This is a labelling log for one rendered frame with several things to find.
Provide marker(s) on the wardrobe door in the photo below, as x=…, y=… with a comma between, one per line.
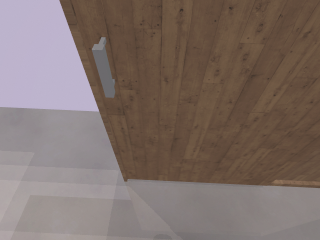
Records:
x=208, y=91
x=306, y=170

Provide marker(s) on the handle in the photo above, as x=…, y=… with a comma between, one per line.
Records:
x=103, y=67

